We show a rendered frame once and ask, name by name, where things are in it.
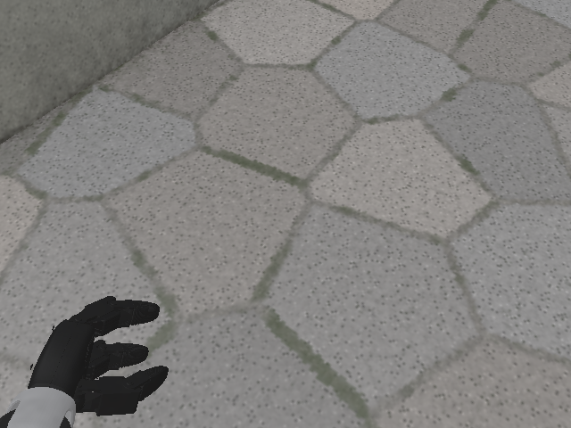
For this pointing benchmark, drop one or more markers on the robot left forearm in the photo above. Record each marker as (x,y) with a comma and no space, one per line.
(40,407)

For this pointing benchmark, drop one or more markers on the robot left hand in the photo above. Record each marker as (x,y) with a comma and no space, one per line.
(71,360)

